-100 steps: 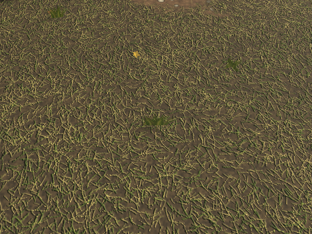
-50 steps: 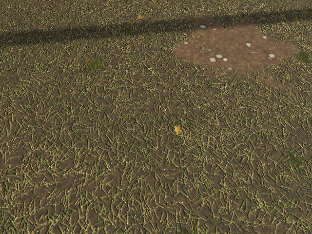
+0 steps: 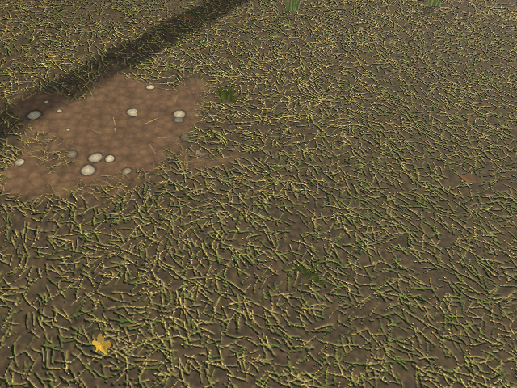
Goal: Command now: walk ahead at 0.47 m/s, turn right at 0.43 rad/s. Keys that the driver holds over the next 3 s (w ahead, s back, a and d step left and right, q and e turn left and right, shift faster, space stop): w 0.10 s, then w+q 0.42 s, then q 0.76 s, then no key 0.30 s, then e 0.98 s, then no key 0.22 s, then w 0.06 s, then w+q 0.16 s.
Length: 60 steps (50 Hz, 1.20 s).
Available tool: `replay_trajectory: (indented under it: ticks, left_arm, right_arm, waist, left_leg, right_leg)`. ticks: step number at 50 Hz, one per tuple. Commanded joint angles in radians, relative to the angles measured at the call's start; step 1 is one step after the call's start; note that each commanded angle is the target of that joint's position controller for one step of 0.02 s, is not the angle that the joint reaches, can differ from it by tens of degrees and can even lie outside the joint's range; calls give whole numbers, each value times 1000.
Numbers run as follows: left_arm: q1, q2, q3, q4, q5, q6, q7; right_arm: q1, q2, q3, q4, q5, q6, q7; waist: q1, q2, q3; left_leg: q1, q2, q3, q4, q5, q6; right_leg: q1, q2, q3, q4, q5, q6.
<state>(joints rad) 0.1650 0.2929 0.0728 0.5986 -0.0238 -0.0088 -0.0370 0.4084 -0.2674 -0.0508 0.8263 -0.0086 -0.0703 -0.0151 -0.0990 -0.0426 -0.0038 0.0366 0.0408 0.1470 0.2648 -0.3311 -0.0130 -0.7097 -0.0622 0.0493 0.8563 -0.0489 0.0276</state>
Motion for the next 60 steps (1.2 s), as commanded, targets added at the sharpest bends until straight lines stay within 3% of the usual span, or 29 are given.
replay_trajectory:
  ticks: [1,4,6,7,8,9,10,11,13,17,22,27,30,32,33,34,35,36,37,39,41,44,47,51,56,57,58,59,60]
  left_arm:
    - [-217,2,-17,-134,-6,-32,-23]
    - [-200,37,-5,-139,1,-40,-32]
    - [44,110,38,-73,4,-38,-21]
    - [212,164,62,-31,9,-28,0]
    - [283,286,75,-11,23,-31,16]
    - [320,203,57,-13,30,-35,21]
    - [256,163,38,6,34,-44,19]
    - [195,130,28,21,25,-50,18]
    - [92,61,10,27,28,-66,13]
    - [38,60,19,70,35,-105,14]
    - [50,90,27,113,37,-109,32]
    - [114,141,44,162,13,-80,45]
    - [92,183,54,156,4,-44,67]
    - [67,172,46,142,-6,-34,74]
    - [129,75,15,118,37,-43,69]
    - [254,26,-14,94,44,-62,51]
    - [163,144,11,112,23,-73,40]
    - [78,143,9,76,0,-73,41]
    - [51,124,6,79,14,-67,55]
    - [58,139,15,81,25,-38,69]
    - [91,113,10,91,33,-20,75]
    - [64,92,2,87,40,-10,86]
    - [6,92,1,75,34,0,86]
    - [-61,93,1,55,26,-8,76]
    - [-10,105,15,66,20,-42,54]
    - [19,133,26,74,26,-46,53]
    - [7,203,39,59,41,-39,60]
    - [16,235,48,76,73,-28,58]
    - [-2,177,37,53,62,-28,58]
  right_arm:
    - [17,-189,-42,-23,19,-3,3]
    - [22,-228,-51,4,41,9,8]
    - [14,-237,-47,22,47,15,1]
    - [6,-212,-34,10,38,6,-1]
    - [105,-58,21,-40,7,-14,18]
    - [45,-136,0,-15,39,-41,22]
    - [-75,-198,-25,-66,74,-47,22]
    - [-120,-176,-20,-80,69,-47,17]
    - [-93,-151,-26,-60,39,-22,14]
    - [-62,-77,-18,-48,40,27,12]
    - [-214,-59,-8,-100,31,17,32]
    - [-360,-62,-1,-179,26,15,67]
    - [-286,-112,-28,-198,13,16,82]
    - [-40,-201,-77,-148,15,21,64]
    - [-6,-291,-93,-148,14,31,38]
    - [-70,-348,-92,-206,-8,21,43]
    - [-69,-272,-79,-233,-1,25,51]
    - [-123,-229,-67,-235,9,22,52]
    - [-168,-196,-60,-230,26,24,49]
    - [-225,-168,-51,-246,13,34,36]
    - [-248,-178,-56,-252,0,37,29]
    - [-238,-201,-63,-248,9,49,9]
    - [-250,-203,-64,-258,18,76,-12]
    - [-253,-200,-64,-269,13,97,-20]
    - [-270,-180,-60,-284,29,110,-15]
    - [-262,-159,-54,-288,32,113,-17]
    - [-196,-101,-39,-287,17,113,-14]
    - [-215,-150,-53,-323,24,105,-12]
    - [-178,-230,-78,-297,9,98,-11]
  waist:
    - [-25,137,146]
    - [30,169,111]
    - [187,172,-52]
    - [270,148,-160]
    - [205,-145,-358]
    - [262,-102,-484]
    - [253,-83,-288]
    - [210,-54,-172]
    - [128,-63,-63]
    - [68,-29,24]
    - [106,-6,83]
    - [152,23,131]
    - [95,-33,29]
    - [-41,-6,-111]
    - [2,216,-204]
    - [95,340,-415]
    - [2,123,-485]
    - [20,94,-343]
    - [58,9,-205]
    - [112,62,-125]
    - [135,91,-122]
    - [129,99,-150]
    - [111,127,-153]
    - [84,181,-107]
    - [117,210,-111]
    - [124,178,-112]
    - [74,-36,-139]
    - [64,-290,-80]
    - [76,-185,-91]
  left_leg:
    - [-28,236,-103,-116,305,161]
    - [26,259,-69,-18,705,152]
    - [-22,230,-12,268,1054,118]
    - [-248,197,-19,505,863,85]
    - [-668,25,-55,935,-27,19]
    - [-724,-32,-269,1087,-251,23]
    - [-802,18,-269,1111,-186,32]
    - [-795,65,-243,1045,-98,36]
    - [-695,112,-242,954,19,23]
    - [-664,113,-251,890,117,-6]
    - [-678,85,-212,563,405,2]
    - [-735,62,-151,378,380,53]
    - [-583,-39,-56,362,253,93]
    - [-226,-106,-68,259,371,150]
    - [52,84,-331,295,784,214]
    - [329,352,-876,227,881,478]
    - [304,311,-806,178,808,433]
    - [183,267,-667,163,734,386]
    - [28,210,-579,141,681,337]
    - [-195,156,-503,88,657,307]
    - [-287,132,-462,74,719,309]
    - [-300,107,-441,94,720,294]
    - [-306,78,-475,93,448,253]
    - [-315,62,-556,96,213,230]
    - [-254,42,-643,216,387,191]
    - [-304,0,-619,269,289,149]
    - [-409,-106,-474,475,-60,88]
    - [-621,-216,-314,656,-338,29]
    - [-653,-142,-325,848,-314,-12]
  right_leg:
    - [-28,17,-72,-150,-26,-29]
    - [132,73,-126,-257,-136,-96]
    - [514,135,-153,-360,-58,-164]
    - [841,47,-36,-319,-27,-201]
    - [1252,-303,476,-330,-109,-368]
    - [1207,-375,692,-485,-154,-403]
    - [1067,-321,481,-503,-77,-335]
    - [912,-272,337,-521,-14,-296]
    - [688,-193,165,-599,39,-255]
    - [533,-185,16,-719,112,-251]
    - [546,-140,-157,-748,137,-205]
    - [731,-205,-209,-692,258,-182]
    - [797,-195,-240,-460,741,-133]
    - [674,-122,-262,-75,685,-65]
    - [414,-22,-259,259,-33,0]
    - [102,168,-70,622,-667,52]
    - [84,101,89,645,-613,29]
    - [45,65,71,582,-533,10]
    - [32,26,49,496,-468,14]
    - [137,-3,49,401,-395,19]
    - [188,12,33,335,-371,40]
    - [178,32,34,206,-305,71]
    - [177,45,52,91,-219,83]
    - [205,70,70,-65,-203,75]
    - [372,91,53,-393,-153,24]
    - [477,24,85,-488,-32,-5]
    - [592,-197,268,-510,149,-90]
    - [594,-331,491,-535,336,-267]
    - [603,-355,467,-514,354,-308]
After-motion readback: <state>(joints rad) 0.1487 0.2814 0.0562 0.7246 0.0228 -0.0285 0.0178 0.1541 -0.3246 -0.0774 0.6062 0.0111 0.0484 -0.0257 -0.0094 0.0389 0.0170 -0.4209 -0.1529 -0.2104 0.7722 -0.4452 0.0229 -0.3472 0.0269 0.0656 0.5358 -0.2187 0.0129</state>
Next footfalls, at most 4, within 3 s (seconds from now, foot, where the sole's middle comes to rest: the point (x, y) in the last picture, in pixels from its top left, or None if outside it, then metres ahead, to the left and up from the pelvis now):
0.14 right None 0.23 -0.15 -0.78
0.64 left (196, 376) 0.54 0.10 -0.78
1.14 right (265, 329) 0.65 -0.09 -0.78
1.52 left None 0.48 0.12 -0.78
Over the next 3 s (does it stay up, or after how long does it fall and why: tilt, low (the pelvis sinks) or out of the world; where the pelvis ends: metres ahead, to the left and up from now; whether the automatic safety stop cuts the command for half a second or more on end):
stays up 0.53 -0.03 0.01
